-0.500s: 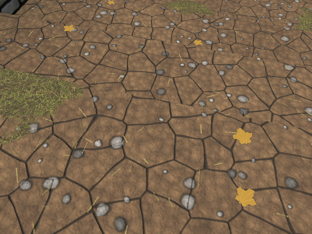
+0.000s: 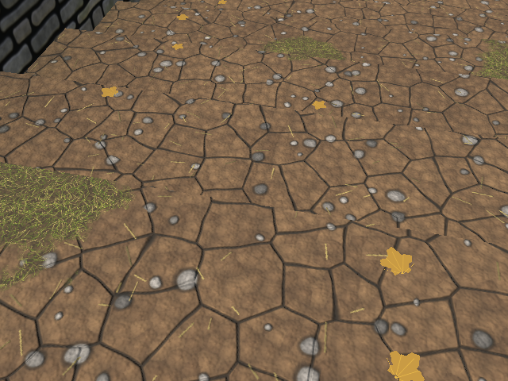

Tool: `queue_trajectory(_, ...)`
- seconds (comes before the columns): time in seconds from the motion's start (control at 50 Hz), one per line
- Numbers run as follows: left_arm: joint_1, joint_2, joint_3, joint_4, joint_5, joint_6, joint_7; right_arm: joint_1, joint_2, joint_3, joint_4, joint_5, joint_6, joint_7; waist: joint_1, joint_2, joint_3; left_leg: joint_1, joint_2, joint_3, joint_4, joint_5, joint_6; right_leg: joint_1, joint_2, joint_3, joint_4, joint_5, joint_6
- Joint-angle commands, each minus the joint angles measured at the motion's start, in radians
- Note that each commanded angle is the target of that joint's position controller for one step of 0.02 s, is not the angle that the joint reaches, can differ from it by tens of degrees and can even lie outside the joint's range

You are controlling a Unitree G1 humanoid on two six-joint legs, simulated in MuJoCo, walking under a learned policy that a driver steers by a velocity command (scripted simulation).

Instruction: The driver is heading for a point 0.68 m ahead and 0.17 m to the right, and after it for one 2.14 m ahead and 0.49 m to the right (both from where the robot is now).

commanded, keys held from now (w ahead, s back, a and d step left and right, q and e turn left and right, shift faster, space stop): no key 0.38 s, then w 0.62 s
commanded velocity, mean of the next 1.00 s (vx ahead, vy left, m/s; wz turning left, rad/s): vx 0.20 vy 0.00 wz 0.00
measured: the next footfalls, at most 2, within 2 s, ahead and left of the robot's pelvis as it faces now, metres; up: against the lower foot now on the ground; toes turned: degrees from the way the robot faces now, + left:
right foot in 0.96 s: +0.29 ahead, -0.20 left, +0.00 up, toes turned -3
left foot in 1.54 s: +0.66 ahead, +0.00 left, +0.00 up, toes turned +2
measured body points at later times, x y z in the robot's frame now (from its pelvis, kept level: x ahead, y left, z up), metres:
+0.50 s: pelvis +0.02 +0.00 +0.00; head +0.01 +0.00 +0.45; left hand +0.05 +0.26 -0.15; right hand +0.07 -0.26 -0.15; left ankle +0.02 +0.12 -0.73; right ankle -0.02 -0.13 -0.73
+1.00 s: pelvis +0.19 -0.10 -0.03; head +0.19 -0.12 +0.42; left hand +0.34 +0.17 -0.12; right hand +0.14 -0.36 -0.18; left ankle +0.03 +0.10 -0.68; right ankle +0.25 -0.20 -0.74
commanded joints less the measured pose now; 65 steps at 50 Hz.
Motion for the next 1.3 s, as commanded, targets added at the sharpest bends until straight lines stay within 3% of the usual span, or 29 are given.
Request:
queue_trajectory(0.02,0.020,0.125,0.026,-0.019,-0.002,-0.005,0.004,-0.010,-0.097,-0.020,-0.020,0.003,-0.004,-0.007,0.004,0.003,-0.060,0.084,0.038,-0.036,-0.046,0.264,0.029,-0.010,-0.030,0.025,-0.083,0.274,-0.027)
queue_trajectory(0.38,0.024,0.105,0.020,0.072,0.000,0.006,0.011,-0.027,-0.101,-0.016,0.097,0.005,0.010,-0.021,-0.002,-0.002,-0.014,0.088,0.038,-0.031,-0.078,0.194,0.021,-0.004,-0.007,0.000,-0.126,0.195,-0.020)
queue_trajectory(0.4,0.046,0.097,0.018,0.087,-0.001,0.008,0.011,-0.009,-0.091,-0.014,0.111,0.005,0.011,-0.021,-0.001,-0.002,-0.035,0.095,0.026,-0.019,-0.081,0.085,0.023,0.004,0.004,-0.012,-0.131,0.092,-0.023)
queue_trajectory(0.44,0.049,0.115,0.026,0.088,-0.012,0.011,0.016,0.001,-0.109,-0.023,0.120,0.017,0.013,-0.022,-0.004,-0.007,0.018,0.027,0.003,-0.007,-0.066,-0.286,0.045,-0.058,0.020,-0.014,-0.117,-0.235,-0.055)
queue_trajectory(0.46,0.043,0.120,0.028,0.079,-0.014,0.008,0.018,-0.002,-0.113,-0.024,0.115,0.018,0.009,-0.023,-0.005,-0.005,0.066,-0.027,0.012,-0.025,-0.072,-0.406,0.059,-0.101,0.010,0.005,-0.120,-0.351,-0.072)
queue_trajectory(0.5,0.060,0.112,0.027,0.072,-0.021,-0.013,0.017,0.005,-0.105,-0.024,0.109,0.024,-0.016,-0.019,-0.002,0.003,0.120,-0.076,0.037,-0.067,-0.076,-0.464,0.084,-0.145,-0.014,0.045,-0.116,-0.409,-0.098)
queue_trajectory(0.62,0.099,0.085,0.024,0.058,-0.035,-0.077,-0.011,0.078,-0.090,-0.024,0.115,0.040,-0.085,0.010,-0.013,0.014,0.100,-0.040,0.070,-0.147,-0.049,-0.380,0.140,-0.153,-0.025,0.087,-0.046,-0.305,-0.139)
queue_trajectory(0.66,0.078,0.070,0.018,0.034,-0.035,-0.098,-0.020,0.152,-0.109,-0.027,0.130,0.045,-0.101,0.017,-0.034,0.061,0.090,0.044,0.106,-0.236,-0.074,-0.319,0.182,-0.225,0.010,0.046,0.057,-0.207,-0.136)
queue_trajectory(0.7,0.026,0.043,0.011,-0.002,-0.030,-0.121,-0.035,0.290,-0.174,-0.047,0.166,0.047,-0.115,0.022,-0.071,0.166,0.044,0.267,0.257,-0.488,-0.122,-0.101,0.278,-0.415,0.051,-0.040,0.295,0.018,-0.098)
queue_trajectory(0.74,-0.140,0.068,0.013,-0.073,-0.038,-0.134,-0.046,0.422,-0.170,-0.047,0.196,0.026,-0.126,0.025,-0.149,0.203,0.029,0.502,0.410,-0.688,-0.175,0.133,0.352,-0.757,0.028,0.020,0.611,-0.332,-0.091)
queue_trajectory(0.76,-0.182,0.073,0.014,-0.097,-0.047,-0.135,-0.051,0.424,-0.147,-0.037,0.195,0.019,-0.127,0.021,-0.143,0.146,0.025,0.556,0.420,-0.665,-0.145,0.174,0.332,-0.866,-0.027,0.061,0.705,-0.365,-0.094)
queue_trajectory(0.8,-0.204,0.058,0.006,-0.132,-0.055,-0.129,-0.061,0.345,-0.122,-0.022,0.168,0.026,-0.112,0.005,-0.092,0.099,0.045,0.465,0.404,-0.521,-0.192,0.133,0.239,-0.874,-0.116,0.070,0.630,-0.324,-0.096)
queue_trajectory(0.82,-0.183,0.055,0.004,-0.135,-0.051,-0.123,-0.066,0.256,-0.115,-0.015,0.133,0.029,-0.099,-0.003,-0.056,0.095,0.064,0.325,0.370,-0.434,-0.245,0.066,0.195,-0.752,-0.136,0.060,0.494,-0.266,-0.084)
queue_trajectory(0.84,-0.132,0.042,-0.003,-0.122,-0.043,-0.115,-0.074,0.155,-0.137,-0.017,0.094,0.028,-0.085,-0.009,-0.012,0.093,0.056,0.122,0.298,-0.312,-0.285,-0.007,0.157,-0.494,-0.120,0.026,0.329,-0.114,-0.071)
queue_trajectory(0.86,-0.055,0.041,0.001,-0.091,-0.038,-0.106,-0.078,0.098,-0.174,-0.026,0.071,0.028,-0.076,-0.010,0.026,0.120,0.026,-0.070,0.215,-0.196,-0.312,-0.035,0.127,-0.201,-0.054,-0.041,0.232,0.067,-0.051)
queue_trajectory(0.88,0.032,0.069,0.019,-0.053,-0.037,-0.091,-0.074,0.098,-0.205,-0.035,0.067,0.024,-0.074,-0.008,0.068,0.133,0.007,-0.179,0.187,-0.141,-0.313,-0.067,0.116,0.005,0.008,-0.099,0.219,0.192,-0.031)
queue_trajectory(0.9,0.107,0.114,0.045,-0.023,-0.037,-0.072,-0.062,0.107,-0.211,-0.036,0.069,0.019,-0.077,-0.005,0.108,0.131,-0.005,-0.213,0.168,-0.103,-0.264,-0.001,0.100,0.118,0.043,-0.128,0.229,0.186,-0.023)
queue_trajectory(0.92,0.191,0.146,0.067,-0.001,-0.035,-0.058,-0.047,0.110,-0.197,-0.031,0.073,0.021,-0.082,-0.004,0.160,0.117,-0.035,-0.207,0.145,-0.063,-0.145,0.129,0.076,0.205,0.064,-0.147,0.215,0.136,-0.032)
queue_trajectory(0.94,0.290,0.168,0.087,0.023,-0.032,-0.051,-0.038,0.115,-0.160,-0.021,0.074,0.023,-0.083,-0.003,0.220,0.053,-0.067,-0.196,0.107,-0.007,0.078,0.249,0.038,0.282,0.057,-0.138,0.157,0.099,-0.050)
queue_trajectory(0.96,0.391,0.240,0.102,0.047,-0.017,-0.049,-0.029,0.123,-0.070,0.001,0.051,-0.002,-0.083,-0.006,0.234,-0.204,-0.073,-0.309,0.051,0.031,0.489,0.056,-0.019,0.308,-0.118,0.145,0.024,-0.065,-0.105)
queue_trajectory(0.98,0.363,0.273,0.076,0.026,-0.004,-0.062,-0.042,0.284,0.064,0.026,0.038,0.005,-0.101,-0.006,0.101,-0.450,-0.169,-0.431,-0.069,-0.080,0.816,-0.375,-0.013,0.337,-0.333,0.736,-0.280,-0.200,-0.245)
queue_trajectory(1.0,0.272,0.224,0.061,0.012,-0.013,-0.080,-0.062,0.273,0.005,0.008,0.030,0.058,-0.116,0.000,0.061,-0.313,-0.100,-0.543,-0.032,-0.133,0.957,-0.285,0.017,0.261,-0.390,0.934,-0.439,-0.473,-0.280)
queue_trajectory(1.02,0.167,0.182,0.047,-0.012,-0.022,-0.096,-0.074,0.178,-0.039,0.003,-0.006,0.068,-0.122,0.003,0.049,-0.187,0.018,-0.606,0.037,-0.107,0.971,-0.174,0.056,0.155,-0.379,0.801,-0.415,-0.475,-0.257)
queue_trajectory(1.04,0.071,0.153,0.037,-0.027,-0.010,-0.103,-0.082,0.121,-0.065,-0.004,-0.016,0.050,-0.117,-0.004,0.029,-0.081,0.054,-0.554,0.096,-0.096,0.905,-0.055,0.075,0.036,-0.326,0.602,-0.372,-0.302,-0.225)
queue_trajectory(1.06,0.015,0.137,0.033,-0.035,0.004,-0.106,-0.086,0.128,-0.081,-0.015,-0.009,0.030,-0.107,-0.011,-0.001,-0.078,0.041,-0.477,0.130,-0.097,0.823,0.014,0.081,-0.034,-0.255,0.440,-0.356,-0.177,-0.194)
queue_trajectory(1.1,0.028,0.091,0.022,-0.017,0.010,-0.105,-0.075,0.162,-0.099,-0.029,0.003,0.028,-0.087,-0.005,-0.031,-0.140,0.015,-0.387,0.154,-0.091,0.702,0.074,0.084,-0.047,-0.185,0.279,-0.381,-0.031,-0.174)
queue_trajectory(1.12,0.072,0.078,0.018,0.001,0.008,-0.105,-0.066,0.147,-0.101,-0.034,0.005,0.028,-0.082,-0.005,-0.025,-0.111,0.017,-0.396,0.148,-0.074,0.668,0.100,0.083,-0.022,-0.166,0.231,-0.392,0.045,-0.178)
queue_trajectory(1.2,0.183,0.116,0.027,0.035,0.005,-0.102,-0.034,-0.023,-0.073,-0.037,-0.047,0.014,-0.081,0.004,0.007,-0.025,0.026,-0.546,0.141,-0.066,0.436,0.224,0.048,0.116,-0.193,0.178,-0.413,0.245,-0.200)
queue_trajectory(1.3,0.241,0.123,0.031,0.048,-0.007,-0.095,-0.013,-0.205,-0.052,-0.026,-0.103,0.020,-0.088,0.028,0.050,-0.046,0.055,-0.490,0.102,-0.018,0.166,0.392,0.020,0.132,-0.163,0.079,-0.449,0.301,-0.182)
Velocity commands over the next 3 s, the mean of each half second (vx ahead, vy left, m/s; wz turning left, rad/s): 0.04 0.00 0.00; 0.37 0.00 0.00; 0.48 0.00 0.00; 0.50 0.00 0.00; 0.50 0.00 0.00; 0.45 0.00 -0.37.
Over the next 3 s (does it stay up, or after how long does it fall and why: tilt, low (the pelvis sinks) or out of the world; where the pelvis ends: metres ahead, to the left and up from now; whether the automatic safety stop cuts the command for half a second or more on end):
stays up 1.32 -0.01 -0.20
